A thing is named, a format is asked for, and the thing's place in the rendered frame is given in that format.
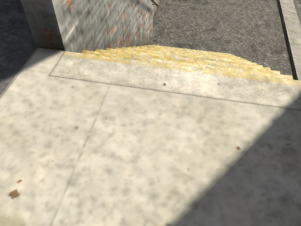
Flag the stairs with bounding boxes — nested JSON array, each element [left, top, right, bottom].
[[81, 44, 293, 80]]

